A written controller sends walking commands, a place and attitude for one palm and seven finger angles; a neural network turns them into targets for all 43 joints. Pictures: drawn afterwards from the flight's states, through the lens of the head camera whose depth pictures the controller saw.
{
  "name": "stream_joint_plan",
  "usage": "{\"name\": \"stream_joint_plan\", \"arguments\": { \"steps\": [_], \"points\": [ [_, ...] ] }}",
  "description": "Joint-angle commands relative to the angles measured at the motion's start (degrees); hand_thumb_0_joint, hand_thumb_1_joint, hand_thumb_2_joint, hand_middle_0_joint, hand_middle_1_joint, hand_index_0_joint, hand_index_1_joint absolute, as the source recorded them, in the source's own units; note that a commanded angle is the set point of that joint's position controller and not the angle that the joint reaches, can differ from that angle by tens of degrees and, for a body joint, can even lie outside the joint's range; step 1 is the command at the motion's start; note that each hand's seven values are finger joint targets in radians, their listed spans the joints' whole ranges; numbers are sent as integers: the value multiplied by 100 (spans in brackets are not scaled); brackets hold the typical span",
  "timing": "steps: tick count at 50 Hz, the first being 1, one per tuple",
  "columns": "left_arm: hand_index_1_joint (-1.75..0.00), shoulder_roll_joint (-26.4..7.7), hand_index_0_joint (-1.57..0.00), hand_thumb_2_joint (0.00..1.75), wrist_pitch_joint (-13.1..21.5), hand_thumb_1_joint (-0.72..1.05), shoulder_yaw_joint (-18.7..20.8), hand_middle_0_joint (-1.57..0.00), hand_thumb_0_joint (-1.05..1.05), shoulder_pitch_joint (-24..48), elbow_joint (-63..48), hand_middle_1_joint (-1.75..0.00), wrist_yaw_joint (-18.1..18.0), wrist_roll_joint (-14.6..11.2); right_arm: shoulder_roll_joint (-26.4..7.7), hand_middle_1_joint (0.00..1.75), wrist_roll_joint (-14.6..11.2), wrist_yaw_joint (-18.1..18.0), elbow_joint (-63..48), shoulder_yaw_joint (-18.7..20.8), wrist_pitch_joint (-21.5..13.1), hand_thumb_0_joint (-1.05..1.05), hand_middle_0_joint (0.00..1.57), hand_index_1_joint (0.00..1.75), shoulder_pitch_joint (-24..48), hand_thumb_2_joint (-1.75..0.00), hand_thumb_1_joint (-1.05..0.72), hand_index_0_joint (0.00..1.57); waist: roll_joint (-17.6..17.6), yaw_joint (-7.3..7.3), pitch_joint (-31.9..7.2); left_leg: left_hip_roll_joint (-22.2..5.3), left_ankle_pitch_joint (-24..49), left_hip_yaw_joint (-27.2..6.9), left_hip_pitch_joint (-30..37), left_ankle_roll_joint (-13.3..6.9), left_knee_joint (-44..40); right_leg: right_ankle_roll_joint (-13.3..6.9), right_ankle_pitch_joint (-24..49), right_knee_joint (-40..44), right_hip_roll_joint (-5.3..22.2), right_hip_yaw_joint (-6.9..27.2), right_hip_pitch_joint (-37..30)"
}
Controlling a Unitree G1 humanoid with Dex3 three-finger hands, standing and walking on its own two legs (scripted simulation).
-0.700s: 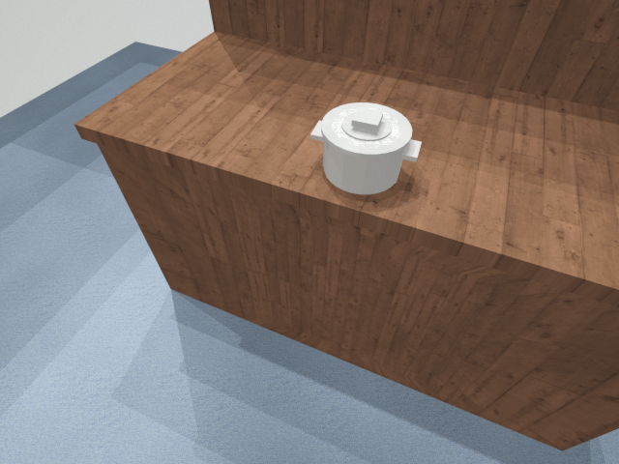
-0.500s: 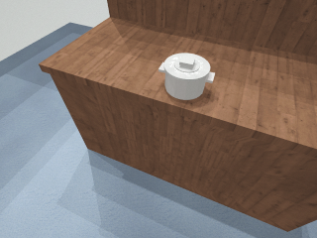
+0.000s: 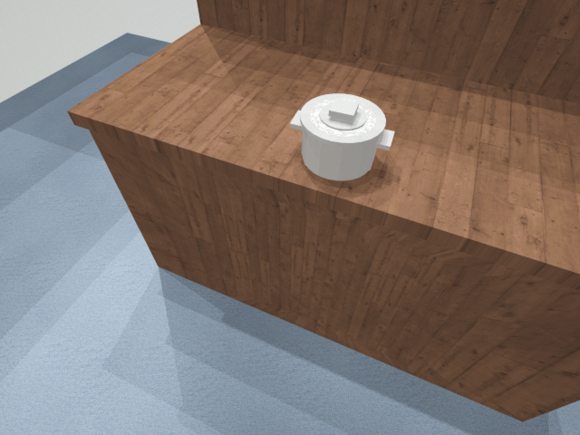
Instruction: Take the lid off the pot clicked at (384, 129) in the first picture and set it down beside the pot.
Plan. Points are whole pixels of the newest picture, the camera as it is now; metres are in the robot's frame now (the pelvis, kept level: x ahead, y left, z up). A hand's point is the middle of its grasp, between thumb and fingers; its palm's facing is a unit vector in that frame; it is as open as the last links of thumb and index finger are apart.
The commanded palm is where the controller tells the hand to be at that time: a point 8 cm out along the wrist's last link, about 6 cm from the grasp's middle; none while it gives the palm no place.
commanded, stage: turn to face it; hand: left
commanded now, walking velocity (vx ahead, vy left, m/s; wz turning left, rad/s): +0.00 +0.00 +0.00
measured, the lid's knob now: (343, 109) +0.67 -0.06 +0.10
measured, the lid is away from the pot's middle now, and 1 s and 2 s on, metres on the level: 0.00 0.00 0.00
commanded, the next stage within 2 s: take the last steps up to it in 0.80 s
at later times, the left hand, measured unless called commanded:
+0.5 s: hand out of the picture +0.05 +0.19 -0.18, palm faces -0.05 -0.97 -0.25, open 7.4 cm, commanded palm none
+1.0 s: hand out of the picture +0.14 +0.17 -0.17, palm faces -0.30 -0.92 -0.26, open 7.4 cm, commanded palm none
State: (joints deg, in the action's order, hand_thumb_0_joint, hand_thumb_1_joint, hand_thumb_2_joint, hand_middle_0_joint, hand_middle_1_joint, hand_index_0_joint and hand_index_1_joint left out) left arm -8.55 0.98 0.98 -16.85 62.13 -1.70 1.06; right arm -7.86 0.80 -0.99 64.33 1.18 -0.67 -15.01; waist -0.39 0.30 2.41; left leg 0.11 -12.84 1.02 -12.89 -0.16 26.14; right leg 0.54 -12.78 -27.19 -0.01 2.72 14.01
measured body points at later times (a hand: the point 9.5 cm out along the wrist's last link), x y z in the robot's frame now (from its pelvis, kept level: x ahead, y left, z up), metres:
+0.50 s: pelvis +0.00 -0.01 -0.01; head +0.05 -0.02 +0.43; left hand +0.05 +0.24 -0.16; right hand +0.04 -0.27 -0.16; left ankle -0.01 +0.12 -0.71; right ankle +0.02 -0.13 -0.74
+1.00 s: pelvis +0.00 +0.00 -0.01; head +0.04 -0.02 +0.44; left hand +0.16 +0.22 -0.15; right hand -0.05 -0.23 -0.17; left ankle +0.01 +0.13 -0.74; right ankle -0.08 -0.09 -0.74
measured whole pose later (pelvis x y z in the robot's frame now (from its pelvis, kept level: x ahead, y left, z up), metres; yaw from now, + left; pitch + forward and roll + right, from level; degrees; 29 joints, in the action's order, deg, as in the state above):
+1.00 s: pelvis +0.00 +0.00 -0.01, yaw -19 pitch +2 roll +1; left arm -12.6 -0.9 3.6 -11.3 52.6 0.4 1.2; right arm -10.2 1.4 -1.1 55.4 1.5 0.4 -14.5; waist 0.8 0.9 3.1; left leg -3.0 -20.8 5.1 -16.5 0.7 34.4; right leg -0.4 -20.1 -30.9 -0.1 0.5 13.9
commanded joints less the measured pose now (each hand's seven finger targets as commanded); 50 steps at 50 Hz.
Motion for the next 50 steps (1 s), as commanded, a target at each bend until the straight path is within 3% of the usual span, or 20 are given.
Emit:
{"name": "stream_joint_plan", "arguments": {
  "steps": [1,9,16,18,19,20,21,25,30,31,32,33,34,36,39,45,47,48,49,50],
  "points": [
    [-30,-610,-20,90,67,90,131,-20,0,-403,-180,-30,-26,-19,-556,30,-23,-63,-137,106,-92,0,20,30,-362,-90,-90,20,18,-33,47,-454,225,-509,101,-121,-479,-248,111,566,427,466,212],
    [-30,-737,-20,90,-127,90,337,-20,0,-150,-505,-30,71,-6,-820,30,6,-131,-453,287,11,0,20,30,-172,-90,-90,20,331,-28,189,-807,-431,-488,6,-205,-347,-339,9,-26,173,611,751],
    [-30,-744,-20,90,-179,90,443,-20,0,-320,-741,-30,156,26,-1106,30,15,-129,-981,456,32,0,20,30,335,-90,-90,20,370,-225,-40,-1147,-844,-468,-328,-370,-165,-288,179,-705,-62,582,719],
    [-30,-937,-20,90,-157,90,474,-20,0,-281,-817,-30,146,33,-982,30,6,-125,-1080,454,48,0,20,30,387,-90,-90,20,-253,-209,-177,-728,-825,6,-433,-165,605,-455,600,-281,298,1301,659],
    [-30,-1103,-20,90,-136,90,513,-20,0,-272,-855,-30,126,33,-865,30,-1,-128,-1134,430,51,0,20,30,331,-90,-90,20,-818,-181,-322,-387,-876,323,-640,-19,1250,-661,828,110,698,2030,416],
    [-30,-1305,-20,90,-136,90,557,-20,0,-347,-866,-30,84,22,-698,30,-20,-140,-1177,405,66,0,20,30,327,-90,-90,20,-1370,-214,-319,-60,-1216,347,-1090,107,1900,-979,1008,577,1160,2842,101],
    [-30,-1336,-20,90,-159,90,604,-20,0,-441,-896,-30,53,0,-758,30,-13,-149,-1233,398,72,0,20,30,554,-90,-90,20,-1397,-384,-214,-26,-1754,31,-1622,132,2626,-1293,1396,811,1354,3202,-245],
    [-30,-1178,-20,90,-157,90,626,-20,0,-28,-1114,-30,-22,44,-791,30,-65,-168,-1300,371,-7,0,20,30,411,-90,-90,20,-815,-141,-753,-185,-1795,-369,-1543,117,2595,-1347,2681,222,1106,2606,-733],
    [-30,-1245,-20,90,-229,90,595,-20,0,353,-1343,-30,33,-3,-794,30,-105,-188,-1242,349,-51,0,20,30,-90,-90,-90,20,-559,181,-838,61,-205,-151,527,102,67,-693,1576,-45,504,2103,420],
    [-30,-1076,-20,90,-245,90,550,-20,0,412,-1441,-30,54,-23,-1020,30,-74,-200,-1262,368,-88,0,20,30,-133,-90,-90,20,19,238,-725,-484,-244,-750,1042,-95,-502,-464,777,-533,100,1754,1141],
    [-30,-808,-20,90,-247,90,488,-20,0,358,-1522,-30,118,-43,-1475,30,25,-181,-1397,448,-90,0,20,30,-5,-90,-90,20,1512,180,-517,-1725,-5,-2183,1203,-537,-1078,-139,-923,-1584,-607,805,2033],
    [-30,-897,-20,90,-243,90,504,-20,0,513,-1539,-30,101,7,-1562,30,83,-144,-1513,456,-24,0,20,30,70,-90,-90,20,1494,201,-150,-2384,505,-2529,498,-1008,-1198,23,-1889,-2739,-477,307,2081],
    [-30,-1006,-20,90,-253,90,536,-20,0,429,-1506,-30,117,32,-1392,30,127,-110,-1591,390,3,0,20,30,324,-90,-90,20,980,65,-40,-2206,352,-2195,-31,-1147,-1209,69,-1621,-3375,-255,408,1834],
    [-30,-1035,-20,90,-290,90,584,-20,0,336,-1325,-30,169,40,-1131,30,119,-132,-1612,299,-38,0,20,30,668,-90,-90,20,969,-148,133,-1744,483,-1585,-392,-1054,-1142,78,-1216,-3964,-127,382,1823],
    [-30,-813,-20,90,-313,90,472,-20,0,314,-1334,-30,239,-17,-1138,30,106,-147,-1569,269,-49,0,20,30,581,-90,-90,20,955,-132,-88,-1272,1328,-645,62,-834,-891,128,-1014,-3402,-40,47,1629],
    [-30,-660,-20,90,-205,90,328,-20,0,594,-1393,-30,210,-52,-1309,30,111,-148,-1213,336,1,0,20,30,-244,-90,-90,20,1045,176,-450,-1520,2969,-662,706,-858,-269,29,-1190,-1070,-50,-391,534],
    [-30,-722,-20,90,-140,90,352,-20,0,34,-1160,-30,217,-29,-1316,30,65,-123,-1144,327,-4,0,20,30,-260,-90,-90,20,601,-71,-816,-1293,1608,-404,341,-581,201,-31,-271,225,-116,-503,-570],
    [-30,-981,-20,90,-86,90,412,-20,0,-256,-1062,-30,189,14,-1096,30,3,-93,-1137,292,-21,0,20,30,-214,-90,-90,20,-143,-220,-954,-925,318,12,-457,-294,861,-173,149,729,396,175,-1496],
    [-30,-1559,-20,90,-56,90,536,-20,0,-596,-967,-30,118,57,-732,30,-27,-76,-1307,206,-28,0,20,30,55,-90,-90,20,-1835,-393,-711,-189,-1738,579,-2116,61,1921,-674,682,1150,1692,2170,-2237],
    [-30,-1695,-20,90,-60,90,531,-20,0,-855,-945,-30,84,-14,-940,30,47,-70,-1431,204,19,0,20,30,388,-90,-90,20,-1567,-598,-350,-253,-2462,98,-2555,110,2730,-1261,518,1306,2272,2580,-1811]
  ]
}}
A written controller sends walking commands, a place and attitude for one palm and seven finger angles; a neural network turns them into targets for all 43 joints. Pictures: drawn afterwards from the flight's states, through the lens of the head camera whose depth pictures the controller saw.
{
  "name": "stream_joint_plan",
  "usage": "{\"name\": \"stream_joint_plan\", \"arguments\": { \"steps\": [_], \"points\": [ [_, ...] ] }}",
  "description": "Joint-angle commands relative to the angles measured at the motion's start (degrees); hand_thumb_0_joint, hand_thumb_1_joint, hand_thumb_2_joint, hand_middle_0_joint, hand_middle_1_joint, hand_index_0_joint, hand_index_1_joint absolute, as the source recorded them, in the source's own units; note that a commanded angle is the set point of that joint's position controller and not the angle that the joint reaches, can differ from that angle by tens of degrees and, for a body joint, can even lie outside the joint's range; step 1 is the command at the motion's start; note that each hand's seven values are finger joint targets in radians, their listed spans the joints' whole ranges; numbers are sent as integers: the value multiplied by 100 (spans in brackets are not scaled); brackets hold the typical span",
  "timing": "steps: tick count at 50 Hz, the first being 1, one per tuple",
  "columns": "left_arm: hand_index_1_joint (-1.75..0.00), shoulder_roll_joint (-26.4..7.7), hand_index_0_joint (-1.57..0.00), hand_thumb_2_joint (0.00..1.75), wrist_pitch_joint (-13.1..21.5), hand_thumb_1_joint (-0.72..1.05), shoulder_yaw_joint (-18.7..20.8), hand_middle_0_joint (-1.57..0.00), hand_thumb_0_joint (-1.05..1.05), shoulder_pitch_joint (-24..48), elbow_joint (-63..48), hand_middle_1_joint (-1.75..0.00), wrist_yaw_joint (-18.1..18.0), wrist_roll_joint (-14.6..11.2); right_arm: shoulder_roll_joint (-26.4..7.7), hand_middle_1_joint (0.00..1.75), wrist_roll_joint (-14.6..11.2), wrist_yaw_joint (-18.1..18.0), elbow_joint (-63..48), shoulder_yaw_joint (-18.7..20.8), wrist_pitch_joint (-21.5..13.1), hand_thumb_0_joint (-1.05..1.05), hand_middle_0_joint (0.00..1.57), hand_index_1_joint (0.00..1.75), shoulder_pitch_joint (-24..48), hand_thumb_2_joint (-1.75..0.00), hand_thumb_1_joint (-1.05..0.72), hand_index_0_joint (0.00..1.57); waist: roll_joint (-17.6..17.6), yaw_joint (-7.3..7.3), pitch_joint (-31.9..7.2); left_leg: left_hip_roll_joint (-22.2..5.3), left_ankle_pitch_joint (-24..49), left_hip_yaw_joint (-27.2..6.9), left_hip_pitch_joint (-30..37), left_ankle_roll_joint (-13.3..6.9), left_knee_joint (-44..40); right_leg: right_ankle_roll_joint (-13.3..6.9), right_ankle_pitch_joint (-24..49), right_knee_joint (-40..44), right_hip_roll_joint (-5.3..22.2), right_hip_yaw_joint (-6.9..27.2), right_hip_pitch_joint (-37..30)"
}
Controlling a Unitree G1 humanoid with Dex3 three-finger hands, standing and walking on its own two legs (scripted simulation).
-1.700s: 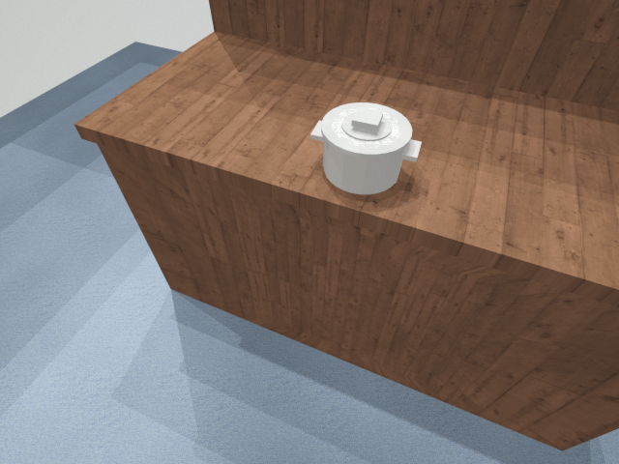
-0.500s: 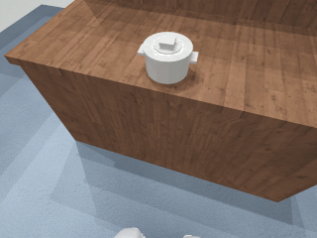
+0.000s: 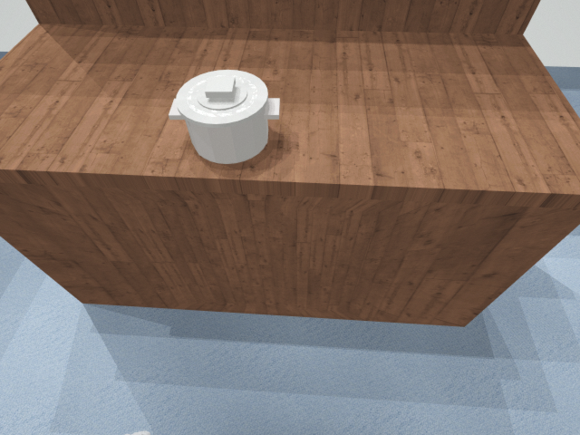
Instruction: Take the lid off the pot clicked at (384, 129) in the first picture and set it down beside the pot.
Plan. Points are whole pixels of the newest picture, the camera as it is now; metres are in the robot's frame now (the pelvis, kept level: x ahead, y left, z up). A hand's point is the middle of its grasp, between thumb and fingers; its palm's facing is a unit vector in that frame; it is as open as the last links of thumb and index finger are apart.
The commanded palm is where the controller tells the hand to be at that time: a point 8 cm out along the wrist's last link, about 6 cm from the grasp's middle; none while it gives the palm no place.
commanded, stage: take the last steps up to it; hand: left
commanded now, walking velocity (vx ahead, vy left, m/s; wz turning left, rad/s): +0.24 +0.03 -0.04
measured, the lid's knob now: (220, 87) +0.65 +0.16 +0.11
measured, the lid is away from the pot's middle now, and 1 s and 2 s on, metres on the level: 0.00 0.00 0.00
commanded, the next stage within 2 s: come to a stop and stand still in 0.42 s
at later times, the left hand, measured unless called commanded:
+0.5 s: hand out of the picture +0.12 +0.23 -0.18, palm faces +0.02 -0.99 -0.16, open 7.4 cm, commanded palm none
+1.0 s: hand (173, 384) +0.21 +0.21 -0.17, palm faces +0.00 -0.98 -0.21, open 7.3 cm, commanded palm none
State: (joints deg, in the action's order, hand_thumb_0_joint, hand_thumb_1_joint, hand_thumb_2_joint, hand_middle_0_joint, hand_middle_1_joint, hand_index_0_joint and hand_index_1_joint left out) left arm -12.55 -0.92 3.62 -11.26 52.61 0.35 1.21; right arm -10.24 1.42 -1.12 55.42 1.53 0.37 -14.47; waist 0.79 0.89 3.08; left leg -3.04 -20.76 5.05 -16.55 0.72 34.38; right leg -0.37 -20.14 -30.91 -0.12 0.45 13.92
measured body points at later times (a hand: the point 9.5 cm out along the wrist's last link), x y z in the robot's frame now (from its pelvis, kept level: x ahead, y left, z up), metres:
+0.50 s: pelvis +0.11 +0.05 +0.00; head +0.13 +0.08 +0.45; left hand +0.12 +0.28 -0.17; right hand +0.15 -0.18 -0.13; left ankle +0.15 +0.13 -0.73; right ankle +0.01 -0.08 -0.65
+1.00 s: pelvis +0.16 +0.03 +0.01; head +0.19 +0.03 +0.45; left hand +0.21 +0.26 -0.15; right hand +0.17 -0.19 -0.15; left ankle +0.15 +0.13 -0.73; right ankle +0.17 -0.08 -0.73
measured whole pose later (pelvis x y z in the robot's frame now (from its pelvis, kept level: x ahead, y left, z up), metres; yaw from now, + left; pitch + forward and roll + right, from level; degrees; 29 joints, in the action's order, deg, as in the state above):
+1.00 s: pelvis +0.16 +0.03 +0.01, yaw -1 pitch +1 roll +0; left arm -9.6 -0.3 1.6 -12.5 58.1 -2.3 1.0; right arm -8.4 0.7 -1.6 61.0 1.8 1.0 -13.7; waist -0.8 1.6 2.6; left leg 0.7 -16.4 4.6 -13.9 -1.7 29.0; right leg -0.8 -14.6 -30.3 0.5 -1.1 16.9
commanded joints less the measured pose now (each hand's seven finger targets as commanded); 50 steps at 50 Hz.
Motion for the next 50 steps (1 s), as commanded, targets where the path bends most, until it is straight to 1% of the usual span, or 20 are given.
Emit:
{"name": "stream_joint_plan", "arguments": {
  "steps": [1,2,5,14,16,17,18,19,20,21,23,26,28,31,34,38,40,41,43,50],
  "points": [
    [-30,-1068,-20,90,132,90,245,-20,0,-1311,21,-30,-136,-19,-652,30,21,-16,-558,186,-97,0,20,30,428,-90,-90,20,-1126,-560,-59,-28,-1346,-540,-2461,-20,2357,-1364,900,1704,2079,2468,-1615],
    [-30,-835,-20,90,206,90,243,-20,0,-1098,44,-30,-169,-6,-616,30,32,-6,-400,187,-122,0,20,30,360,-90,-90,20,-1513,-390,-127,-63,-1007,-579,-2582,-24,2538,-1275,1527,1577,1704,2298,-1797],
    [-30,-545,-20,90,344,90,112,-20,0,-854,50,-30,-172,-36,-546,30,-11,86,-124,210,-144,0,20,30,88,-90,-90,20,-938,-138,-168,-73,-280,-337,-2084,97,2529,-1187,2748,1362,1335,1271,-1515],
    [-30,-722,-20,90,436,90,155,-20,0,-947,304,-30,-181,41,-316,30,-95,178,-155,199,-258,0,20,30,231,-90,-90,20,-832,-98,173,10,267,-158,-1004,23,707,-952,2346,1383,1487,983,-813],
    [-30,-709,-20,90,404,90,164,-20,0,-800,313,-30,-163,19,-291,30,-82,139,6,190,-333,0,20,30,-297,-90,-90,20,-682,160,98,242,869,60,23,-22,-169,-718,2289,889,1180,650,-430],
    [-30,-592,-20,90,390,90,153,-20,0,-819,336,-30,-152,3,-442,30,-52,96,189,211,-391,0,20,30,-848,-90,-90,20,-276,341,-146,283,1141,-62,811,-75,-590,-593,2276,13,883,421,-247],
    [-30,-368,-20,90,359,90,110,-20,0,-1054,321,-30,-122,-39,-888,30,30,42,299,293,-443,0,20,30,-1392,-90,-90,20,723,419,-546,-489,1706,-1093,1650,-384,-875,-374,1197,-1335,347,23,362],
    [-30,-72,-20,90,338,90,53,-20,0,-1291,260,-30,-106,-83,-1352,30,74,1,319,385,-421,0,20,30,-1699,-90,-90,20,2030,346,-813,-1811,2073,-2876,2194,-956,-1556,-161,-1437,-2818,-233,-456,1418],
    [-30,-133,-20,90,285,90,47,-20,0,-1171,129,-30,-156,-43,-1454,30,28,-4,207,382,-284,0,20,30,-1667,-90,-90,20,1589,370,-581,-2125,1240,-3491,1555,-1404,-1922,-231,-1792,-3767,-159,12,1605],
    [-30,-135,-20,90,291,90,62,-20,0,-924,192,-30,-175,19,-1090,30,51,-22,173,307,-289,0,20,30,-1268,-90,-90,20,1262,269,-303,-1819,588,-3286,1031,-1332,-2174,-244,-1274,-4201,72,208,1798],
    [-30,-97,-20,90,302,90,64,-20,0,-611,203,-30,-84,18,-552,30,31,-33,26,136,-370,0,20,30,-654,-90,-90,20,535,39,141,-1397,564,-2406,239,-1216,-2305,-167,-418,-4195,375,230,1870],
    [-30,86,-20,90,194,90,14,-20,0,-949,296,-30,-40,16,-492,30,-19,-60,18,93,-470,0,20,30,-371,-90,-90,20,338,-242,-241,-1049,1581,-1352,93,-1063,-2308,-29,-23,-3542,464,60,1355],
    [-30,158,-20,90,108,90,-8,-20,0,-927,326,-30,-98,0,-400,30,-23,-94,73,79,-455,0,20,30,-347,-90,-90,20,239,-236,-357,-983,2631,-1070,226,-1031,-2193,86,135,-2882,451,45,1142],
    [-30,191,-20,90,56,90,-77,-20,0,-808,326,-30,-182,-37,-436,30,-25,-133,174,27,-390,0,20,30,-304,-90,-90,20,178,-215,-421,-1043,3877,-859,398,-1024,-1889,165,173,-1808,419,-36,739],
    [-30,108,-20,90,31,90,-93,-20,0,-666,342,-30,-233,-34,-536,30,-17,-163,305,74,-258,0,20,30,-360,-90,-90,20,497,-73,-386,-1102,3952,-979,627,-1004,-1601,177,98,-981,310,-162,478],
    [-30,-128,-20,90,65,90,-36,-20,0,-826,410,-30,-260,-12,-523,30,-62,-167,375,110,-151,0,20,30,-302,-90,-90,20,163,-191,-186,-859,3027,-1054,164,-674,-1109,95,1203,392,302,23,-288],
    [-30,-418,-20,90,150,90,-19,-20,0,-748,382,-30,-283,8,-237,30,-117,-134,348,92,-120,0,20,30,-338,-90,-90,20,-601,-77,-142,-182,1473,-612,-156,-228,-670,-259,3193,623,1039,995,-338],
    [-30,-489,-20,90,161,90,-37,-20,0,-637,360,-30,-269,-15,-169,30,-130,-118,349,95,-76,0,20,30,-411,-90,-90,20,-703,28,-116,51,692,-474,-82,-125,-668,-514,3305,682,1394,1182,-63],
    [-30,-483,-20,90,176,90,-28,-20,0,-444,299,-30,-286,-35,-148,30,-99,-116,420,105,-17,0,20,30,-505,-90,-90,20,-918,102,-505,68,1024,-429,280,-77,-593,-620,3218,643,1249,1162,-104],
    [-30,-539,-20,90,128,90,-1,-20,0,-442,270,-30,-314,-43,-362,30,-77,-93,326,159,4,0,20,30,-299,-90,-90,20,-327,-61,-796,-131,1919,-519,552,-115,-558,-492,3182,481,1125,825,-280]
  ]
}}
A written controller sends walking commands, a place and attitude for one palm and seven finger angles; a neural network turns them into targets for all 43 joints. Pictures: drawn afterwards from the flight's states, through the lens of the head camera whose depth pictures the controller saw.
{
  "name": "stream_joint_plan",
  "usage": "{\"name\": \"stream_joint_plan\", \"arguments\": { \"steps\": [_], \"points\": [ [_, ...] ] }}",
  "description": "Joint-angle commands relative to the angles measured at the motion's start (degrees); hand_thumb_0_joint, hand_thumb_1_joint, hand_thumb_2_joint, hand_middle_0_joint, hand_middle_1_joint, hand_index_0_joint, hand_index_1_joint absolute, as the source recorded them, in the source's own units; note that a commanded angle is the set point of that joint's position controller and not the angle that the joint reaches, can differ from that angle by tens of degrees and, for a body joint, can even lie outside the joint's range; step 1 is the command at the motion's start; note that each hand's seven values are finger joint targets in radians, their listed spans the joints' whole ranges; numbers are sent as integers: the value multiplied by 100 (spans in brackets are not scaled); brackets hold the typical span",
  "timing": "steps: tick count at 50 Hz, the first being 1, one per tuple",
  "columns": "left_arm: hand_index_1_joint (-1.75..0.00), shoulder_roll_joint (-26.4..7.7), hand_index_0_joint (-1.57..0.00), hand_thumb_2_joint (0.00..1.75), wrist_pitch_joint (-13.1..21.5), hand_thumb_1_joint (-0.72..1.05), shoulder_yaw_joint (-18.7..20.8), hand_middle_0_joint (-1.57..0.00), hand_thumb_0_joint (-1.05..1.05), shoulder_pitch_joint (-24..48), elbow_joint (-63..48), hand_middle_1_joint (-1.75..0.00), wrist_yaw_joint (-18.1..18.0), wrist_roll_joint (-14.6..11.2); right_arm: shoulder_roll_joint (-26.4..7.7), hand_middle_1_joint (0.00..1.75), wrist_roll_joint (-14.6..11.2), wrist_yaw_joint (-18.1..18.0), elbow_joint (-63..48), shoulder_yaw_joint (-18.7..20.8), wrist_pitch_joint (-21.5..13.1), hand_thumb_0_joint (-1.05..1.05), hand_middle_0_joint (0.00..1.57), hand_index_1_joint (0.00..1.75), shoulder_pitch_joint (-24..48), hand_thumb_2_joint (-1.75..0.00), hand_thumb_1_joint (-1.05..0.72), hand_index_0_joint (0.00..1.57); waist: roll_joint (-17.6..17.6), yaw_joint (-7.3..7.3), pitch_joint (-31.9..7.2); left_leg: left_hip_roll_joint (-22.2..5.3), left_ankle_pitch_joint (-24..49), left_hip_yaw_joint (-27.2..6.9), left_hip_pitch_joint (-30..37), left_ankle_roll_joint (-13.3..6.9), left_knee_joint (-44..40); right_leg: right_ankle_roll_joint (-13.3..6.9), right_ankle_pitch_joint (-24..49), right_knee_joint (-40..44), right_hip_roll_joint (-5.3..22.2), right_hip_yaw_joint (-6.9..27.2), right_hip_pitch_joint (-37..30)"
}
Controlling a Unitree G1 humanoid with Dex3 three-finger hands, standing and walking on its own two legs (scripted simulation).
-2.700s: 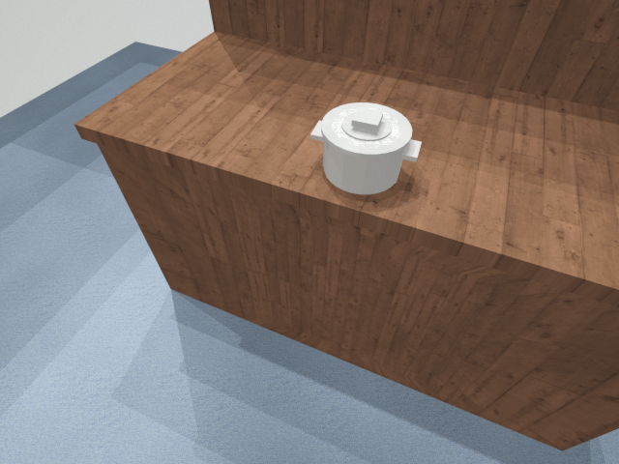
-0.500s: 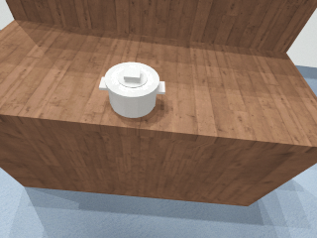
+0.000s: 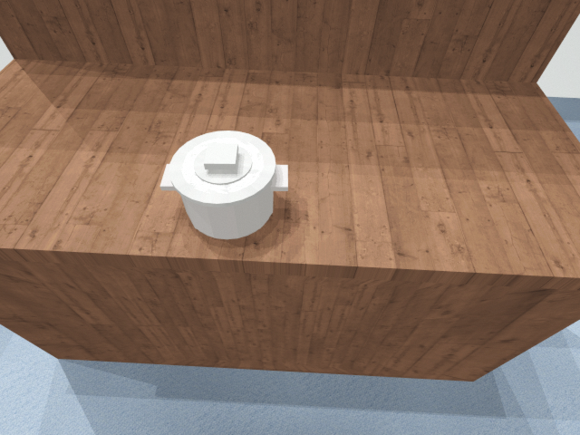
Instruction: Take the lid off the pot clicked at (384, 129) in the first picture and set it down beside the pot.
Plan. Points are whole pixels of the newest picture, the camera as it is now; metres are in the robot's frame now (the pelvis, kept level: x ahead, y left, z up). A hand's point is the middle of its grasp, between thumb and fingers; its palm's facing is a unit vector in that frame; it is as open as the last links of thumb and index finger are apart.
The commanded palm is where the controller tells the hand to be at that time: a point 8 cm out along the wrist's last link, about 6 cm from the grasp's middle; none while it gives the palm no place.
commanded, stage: come to a stop and stand still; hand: left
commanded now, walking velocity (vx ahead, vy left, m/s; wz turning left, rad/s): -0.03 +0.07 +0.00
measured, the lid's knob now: (221, 156) +0.49 +0.13 +0.10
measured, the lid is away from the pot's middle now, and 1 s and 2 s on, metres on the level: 0.00 0.00 0.00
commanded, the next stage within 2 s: look again from close up in 1.34 s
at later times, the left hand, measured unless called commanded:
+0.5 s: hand out of the picture +0.00 +0.22 -0.16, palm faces +0.01 -0.96 -0.27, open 7.4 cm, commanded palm none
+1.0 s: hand out of the picture +0.05 +0.19 -0.17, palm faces +0.00 -0.98 -0.21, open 7.4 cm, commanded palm none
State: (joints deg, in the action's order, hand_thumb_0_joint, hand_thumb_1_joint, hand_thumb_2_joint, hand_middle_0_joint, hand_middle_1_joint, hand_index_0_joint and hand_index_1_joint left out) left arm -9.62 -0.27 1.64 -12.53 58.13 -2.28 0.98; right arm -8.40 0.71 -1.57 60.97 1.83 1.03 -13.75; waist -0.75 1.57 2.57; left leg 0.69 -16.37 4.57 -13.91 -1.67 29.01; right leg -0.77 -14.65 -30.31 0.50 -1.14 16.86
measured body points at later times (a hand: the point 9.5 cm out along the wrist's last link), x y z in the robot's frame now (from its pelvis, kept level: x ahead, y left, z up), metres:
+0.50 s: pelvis -0.01 +0.03 +0.00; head +0.01 +0.01 +0.45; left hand +0.00 +0.27 -0.14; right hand +0.06 -0.21 -0.16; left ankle -0.01 +0.10 -0.74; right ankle +0.01 -0.11 -0.74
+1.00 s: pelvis +0.03 +0.01 +0.00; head +0.06 +0.01 +0.45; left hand +0.05 +0.24 -0.15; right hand +0.04 -0.22 -0.16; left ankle -0.01 +0.10 -0.74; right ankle +0.01 -0.11 -0.74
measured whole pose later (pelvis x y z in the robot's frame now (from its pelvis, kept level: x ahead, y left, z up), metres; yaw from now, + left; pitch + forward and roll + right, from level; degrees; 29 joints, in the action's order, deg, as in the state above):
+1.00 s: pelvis +0.03 +0.01 +0.00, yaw +0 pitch +0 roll +0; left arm -9.8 0.7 -0.9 -14.4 61.0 -2.3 0.6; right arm -9.3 0.8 -1.6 61.8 -0.4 -1.2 -15.1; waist -0.1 0.4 2.5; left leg 1.6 -17.4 4.3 -8.2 -2.4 25.2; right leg 0.1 -16.3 -27.6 1.2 -1.2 11.6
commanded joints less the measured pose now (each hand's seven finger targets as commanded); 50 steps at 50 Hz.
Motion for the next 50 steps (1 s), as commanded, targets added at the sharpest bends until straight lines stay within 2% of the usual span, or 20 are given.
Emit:
{"name": "stream_joint_plan", "arguments": {
  "steps": [1,4,6,7,8,9,10,11,12,13,14,15,17,19,21,26,31,38,48,50],
  "points": [
    [-30,-817,-20,90,51,90,203,-20,0,-303,-294,-30,-52,-19,-579,30,5,-46,-248,132,-54,0,20,30,-339,-90,-90,20,-121,-129,-702,-519,1448,-501,312,117,-26,-435,2432,432,1040,979,-468],
    [-30,-776,-20,90,16,90,208,-20,0,-238,-308,-30,-41,-4,-599,30,25,-30,-306,133,-33,0,20,30,-284,-90,-90,20,101,-135,-460,-602,1145,-640,269,50,-227,-357,1573,469,879,865,-155],
    [-30,-706,-20,90,-6,90,181,-20,0,-202,-297,-30,-24,5,-635,30,34,-11,-336,122,-45,0,20,30,-183,-90,-90,20,218,-165,-288,-714,811,-793,118,-38,-556,-218,910,486,635,626,-95],
    [-30,-710,-20,90,67,90,60,-20,0,-823,-106,-30,-225,-15,-863,30,-74,34,-759,126,-165,0,20,30,249,-90,-90,20,599,-331,-536,-830,1023,-373,147,118,333,-202,1877,349,868,653,-417],
    [-30,-1009,-20,90,95,90,53,-20,0,-397,-400,-30,-163,-8,-589,30,-17,79,-859,72,-101,0,20,30,-74,-90,-90,20,470,-101,-666,-370,-300,-461,-192,136,139,-443,36,514,1045,1082,-287],
    [-30,-979,-20,90,73,90,58,-20,0,-221,-472,-30,-102,6,-578,30,22,89,-853,50,-115,0,20,30,-133,-90,-90,20,690,-61,-259,-395,-442,-619,-175,70,-223,-498,-983,545,945,1066,252],
    [-30,-969,-20,90,34,90,66,-20,0,-169,-492,-30,-62,12,-648,30,81,100,-915,73,-94,0,20,30,-182,-90,-90,20,1043,-53,-332,-550,-542,-849,-104,-8,-486,-459,-1123,315,681,742,373],
    [-30,-870,-20,90,-4,90,42,-20,0,-204,-555,-30,-41,19,-740,30,79,92,-1040,76,-96,0,20,30,-163,-90,-90,20,1052,-59,-7,-740,-957,-1120,-496,-101,-808,-320,-1143,135,407,393,432],
    [-30,-759,-20,90,-17,90,7,-20,0,-297,-531,-30,-21,35,-836,30,66,97,-1084,70,-114,0,20,30,-53,-90,-90,20,996,-142,194,-884,-1159,-1374,-810,-194,-1129,-213,-790,-76,242,163,286],
    [-30,-667,-20,90,-12,90,-33,-20,0,-410,-463,-30,-5,46,-883,30,46,97,-1129,65,-130,0,20,30,39,-90,-90,20,646,-231,286,-956,-1235,-1437,-1012,-260,-1254,-157,-541,-126,199,72,55],
    [-30,-590,-20,90,12,90,-72,-20,0,-492,-431,-30,4,49,-903,30,31,96,-1160,58,-148,0,20,30,61,-90,-90,20,256,-267,363,-892,-1134,-1378,-1063,-263,-1215,-149,-368,-20,224,155,-50],
    [-30,-622,-20,90,19,90,-68,-20,0,-515,-418,-30,22,39,-861,30,31,95,-1178,34,-158,0,20,30,33,-90,-90,20,69,-284,293,-825,-1085,-1314,-967,-240,-1191,-173,-359,91,275,214,-73],
    [-30,-616,-20,90,60,90,-89,-20,0,-484,-431,-30,20,22,-869,30,17,85,-1153,27,-180,0,20,30,-93,-90,-90,20,-148,-176,342,-667,-857,-1158,-691,-175,-1053,-211,-395,327,385,496,129],
    [-30,-638,-20,90,84,90,-101,-20,0,-452,-426,-30,13,9,-866,30,17,86,-1075,18,-211,0,20,30,-217,-90,-90,20,-133,-112,273,-634,-620,-1087,-391,-164,-1031,-203,-356,401,427,554,235],
    [-30,-650,-20,90,66,90,-78,-20,0,-511,-418,-30,18,9,-882,30,26,78,-1045,5,-238,0,20,30,-241,-90,-90,20,62,-139,85,-713,-532,-1141,-258,-179,-1136,-178,-202,291,394,418,123],
    [-30,-677,-20,90,100,90,-94,-20,0,-632,-292,-30,13,-8,-843,30,6,55,-898,-33,-296,0,20,30,-218,-90,-90,20,-5,-164,-211,-649,354,-942,130,-172,-909,-150,359,375,496,480,-117],
    [-30,-694,-20,90,123,90,-115,-20,0,-633,-162,-30,1,-27,-785,30,-9,28,-682,-67,-311,0,20,30,-270,-90,-90,20,-77,-145,-229,-618,1034,-816,356,-131,-730,-153,778,447,576,523,-224],
    [-30,-676,-20,90,138,90,-126,-20,0,-652,4,-30,-19,-47,-688,30,-10,-12,-376,-111,-333,0,20,30,-357,-90,-90,20,180,-159,-185,-640,1522,-743,528,-83,-698,-177,1160,472,605,525,-387],
    [-30,-631,-20,90,154,90,-120,-20,0,-607,135,-30,-36,-55,-586,30,-9,-49,-87,-122,-339,0,20,30,-477,-90,-90,20,149,-171,-163,-681,1842,-703,688,-43,-709,-205,1580,529,648,508,-584],
    [-30,-648,-20,90,155,90,-113,-20,0,-592,136,-30,-35,-68,-586,30,-8,-59,-50,-120,-328,0,20,30,-509,-90,-90,20,-22,-173,-180,-703,1866,-704,696,-43,-689,-214,1680,546,631,491,-660]
  ]
}}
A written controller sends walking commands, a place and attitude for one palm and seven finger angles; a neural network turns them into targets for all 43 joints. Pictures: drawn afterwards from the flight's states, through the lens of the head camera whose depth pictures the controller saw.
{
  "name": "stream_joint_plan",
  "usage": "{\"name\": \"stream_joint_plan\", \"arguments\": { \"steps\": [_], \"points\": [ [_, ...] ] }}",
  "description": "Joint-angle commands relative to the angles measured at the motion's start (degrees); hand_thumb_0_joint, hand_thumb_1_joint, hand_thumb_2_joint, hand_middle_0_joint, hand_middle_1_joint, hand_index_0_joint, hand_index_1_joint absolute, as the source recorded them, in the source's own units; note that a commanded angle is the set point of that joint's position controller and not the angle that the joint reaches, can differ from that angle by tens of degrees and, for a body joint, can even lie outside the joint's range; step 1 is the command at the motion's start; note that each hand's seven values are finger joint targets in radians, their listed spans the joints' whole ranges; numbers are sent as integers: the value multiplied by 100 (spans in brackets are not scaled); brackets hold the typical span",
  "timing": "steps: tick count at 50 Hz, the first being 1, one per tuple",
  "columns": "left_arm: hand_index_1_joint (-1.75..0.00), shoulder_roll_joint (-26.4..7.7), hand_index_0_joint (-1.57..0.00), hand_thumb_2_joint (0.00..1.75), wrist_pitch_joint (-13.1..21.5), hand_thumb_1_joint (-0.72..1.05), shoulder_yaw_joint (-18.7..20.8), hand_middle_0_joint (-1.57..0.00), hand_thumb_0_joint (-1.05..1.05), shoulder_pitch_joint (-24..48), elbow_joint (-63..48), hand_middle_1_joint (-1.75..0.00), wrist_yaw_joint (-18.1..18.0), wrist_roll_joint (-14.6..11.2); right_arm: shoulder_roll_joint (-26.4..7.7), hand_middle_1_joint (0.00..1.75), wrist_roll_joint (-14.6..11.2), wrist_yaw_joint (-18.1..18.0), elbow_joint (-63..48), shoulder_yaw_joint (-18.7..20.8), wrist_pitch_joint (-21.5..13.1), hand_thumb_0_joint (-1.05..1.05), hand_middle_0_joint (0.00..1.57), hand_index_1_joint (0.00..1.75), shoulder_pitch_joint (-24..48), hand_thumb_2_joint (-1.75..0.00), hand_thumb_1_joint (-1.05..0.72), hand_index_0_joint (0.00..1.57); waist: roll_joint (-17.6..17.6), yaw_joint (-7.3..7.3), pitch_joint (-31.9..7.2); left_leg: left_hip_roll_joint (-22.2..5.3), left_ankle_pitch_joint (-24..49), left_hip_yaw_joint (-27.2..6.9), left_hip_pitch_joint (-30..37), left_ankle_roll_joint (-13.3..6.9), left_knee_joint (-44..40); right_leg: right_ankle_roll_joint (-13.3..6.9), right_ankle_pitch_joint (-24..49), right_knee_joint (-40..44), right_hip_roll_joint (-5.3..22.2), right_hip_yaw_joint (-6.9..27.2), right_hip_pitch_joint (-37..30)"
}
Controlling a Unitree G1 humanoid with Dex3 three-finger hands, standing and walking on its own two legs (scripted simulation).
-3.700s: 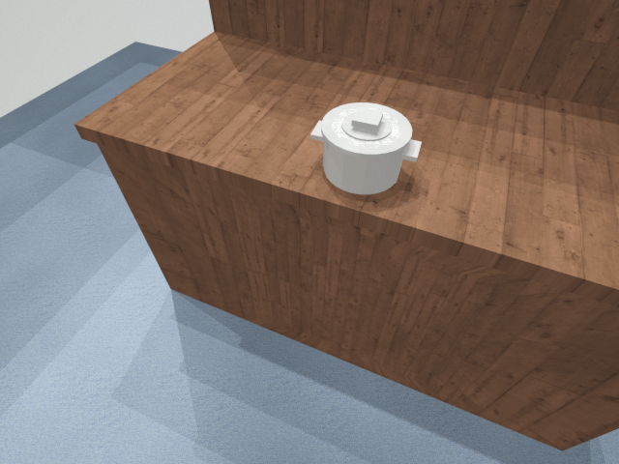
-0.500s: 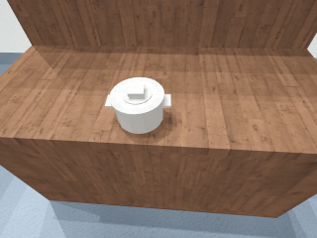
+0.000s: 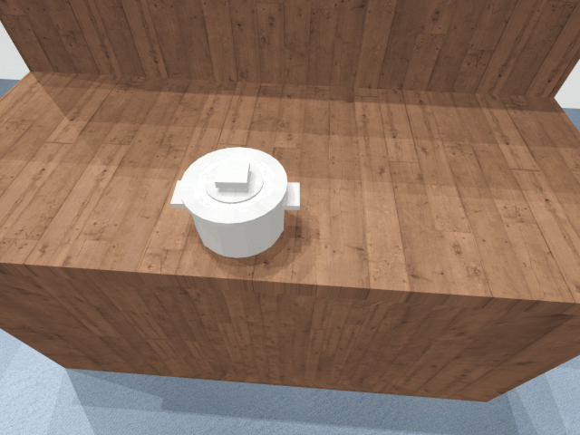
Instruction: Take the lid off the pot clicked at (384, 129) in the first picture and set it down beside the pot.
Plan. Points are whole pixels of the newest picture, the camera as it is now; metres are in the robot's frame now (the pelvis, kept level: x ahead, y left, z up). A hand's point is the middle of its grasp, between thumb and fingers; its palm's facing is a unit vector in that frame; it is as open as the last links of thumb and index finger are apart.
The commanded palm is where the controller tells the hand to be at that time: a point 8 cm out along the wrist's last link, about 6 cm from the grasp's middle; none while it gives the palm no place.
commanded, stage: come to a stop and stand still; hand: left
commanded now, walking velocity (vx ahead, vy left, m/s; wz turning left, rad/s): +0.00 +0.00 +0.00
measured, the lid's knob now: (233, 174) +0.46 +0.12 +0.10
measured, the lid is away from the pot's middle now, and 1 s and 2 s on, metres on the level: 0.00 0.00 0.00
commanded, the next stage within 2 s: look again from close up in 0.34 s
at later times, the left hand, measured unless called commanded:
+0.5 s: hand out of the picture +0.01 +0.17 -0.17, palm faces +0.01 -0.98 -0.20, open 7.4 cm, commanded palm none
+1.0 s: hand out of the picture -0.02 +0.16 -0.18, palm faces +0.02 -0.99 -0.16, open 7.4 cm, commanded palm none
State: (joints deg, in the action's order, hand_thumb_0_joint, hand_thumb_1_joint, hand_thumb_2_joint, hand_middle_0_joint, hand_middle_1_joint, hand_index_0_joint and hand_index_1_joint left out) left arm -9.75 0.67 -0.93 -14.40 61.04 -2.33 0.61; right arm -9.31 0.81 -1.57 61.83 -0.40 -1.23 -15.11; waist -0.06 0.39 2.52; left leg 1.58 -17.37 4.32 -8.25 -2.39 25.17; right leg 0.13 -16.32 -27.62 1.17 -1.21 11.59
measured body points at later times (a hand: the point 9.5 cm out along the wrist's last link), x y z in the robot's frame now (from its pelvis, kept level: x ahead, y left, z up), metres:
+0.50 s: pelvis +0.01 -0.01 +0.00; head +0.03 +0.00 +0.45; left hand +0.01 +0.22 -0.16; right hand +0.01 -0.23 -0.16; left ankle -0.04 +0.09 -0.74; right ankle -0.02 -0.12 -0.74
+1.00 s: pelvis -0.01 +0.00 +0.00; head +0.01 +0.01 +0.45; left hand -0.02 +0.21 -0.16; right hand -0.02 -0.21 -0.16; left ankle -0.04 +0.09 -0.74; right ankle -0.02 -0.12 -0.74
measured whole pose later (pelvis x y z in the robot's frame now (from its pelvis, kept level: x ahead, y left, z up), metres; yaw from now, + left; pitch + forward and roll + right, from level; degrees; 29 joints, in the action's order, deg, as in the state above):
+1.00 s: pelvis -0.01 +0.00 +0.00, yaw +0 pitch -1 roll +0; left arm -8.0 1.1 -1.1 -17.4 63.4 -2.6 0.6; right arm -6.3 0.4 -1.7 65.9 -0.6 -1.5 -16.6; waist -1.2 0.0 3.1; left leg 0.8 -15.8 4.0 -6.3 -1.9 23.1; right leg -0.3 -14.1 -24.0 0.3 -1.6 8.9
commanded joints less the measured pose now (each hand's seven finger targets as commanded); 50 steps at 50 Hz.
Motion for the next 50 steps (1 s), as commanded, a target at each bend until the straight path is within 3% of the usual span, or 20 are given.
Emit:
{"name": "stream_joint_plan", "arguments": {
  "steps": [1,22,30,34,38,50],
  "points": [
    [-30,-612,-20,90,62,90,140,-20,0,-408,-152,-30,-36,-26,-505,30,-21,-58,-118,109,-106,0,20,30,-356,-90,-90,20,-24,-59,-145,-779,1955,-655,126,42,-311,-301,1895,283,603,498,-115],
    [-30,-532,-20,90,80,90,136,-20,0,-503,-38,-30,-49,-31,-367,30,-44,-77,146,89,-102,0,20,30,-464,-90,-90,20,17,-50,-46,-813,1958,-640,292,69,-448,-299,1969,498,605,521,-234],
    [-30,-491,-20,90,80,90,124,-20,0,-586,21,-30,-46,-34,-309,30,-51,-80,209,83,-97,0,20,30,-508,-90,-90,20,-52,-65,81,-830,1807,-653,244,51,-506,-289,1786,598,588,489,-220],
    [-30,-432,-20,90,72,90,114,-20,0,-608,45,-30,-49,-26,-285,30,-53,-79,238,71,-99,0,20,30,-541,-90,-90,20,101,-47,141,-817,1712,-643,225,59,-550,-283,1599,615,587,504,-152],
    [-30,-417,-20,90,77,90,107,-20,0,-667,72,-30,-48,-23,-267,30,-59,-72,252,73,-97,0,20,30,-550,-90,-90,20,-40,-52,174,-812,1570,-644,190,54,-553,-276,1546,645,586,509,-133],
    [-30,-352,-20,90,81,90,94,-20,0,-794,108,-30,-47,-24,-169,30,-68,-68,315,81,-97,0,20,30,-632,-90,-90,20,-41,-76,237,-811,1353,-632,65,31,-545,-269,1372,708,561,508,-103]
  ]
}}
